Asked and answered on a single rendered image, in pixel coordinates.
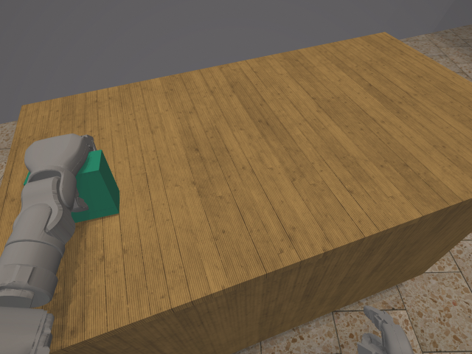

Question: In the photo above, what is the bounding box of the table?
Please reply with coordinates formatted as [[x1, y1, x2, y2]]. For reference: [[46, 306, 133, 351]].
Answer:
[[0, 32, 472, 354]]

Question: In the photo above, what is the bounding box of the sponge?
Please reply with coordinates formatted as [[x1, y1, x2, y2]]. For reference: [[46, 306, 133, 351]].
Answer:
[[24, 150, 119, 223]]

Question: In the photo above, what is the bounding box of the robot left hand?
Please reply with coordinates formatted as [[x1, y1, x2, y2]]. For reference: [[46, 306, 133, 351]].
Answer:
[[24, 133, 97, 212]]

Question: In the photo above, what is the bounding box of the robot right hand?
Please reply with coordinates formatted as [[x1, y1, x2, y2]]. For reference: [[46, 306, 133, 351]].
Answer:
[[357, 305, 414, 354]]

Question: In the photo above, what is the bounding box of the left robot upper arm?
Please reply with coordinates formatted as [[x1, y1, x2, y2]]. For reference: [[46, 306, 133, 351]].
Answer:
[[0, 306, 55, 354]]

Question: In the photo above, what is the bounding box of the robot left forearm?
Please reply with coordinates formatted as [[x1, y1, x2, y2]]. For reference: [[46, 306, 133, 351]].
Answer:
[[0, 166, 77, 308]]

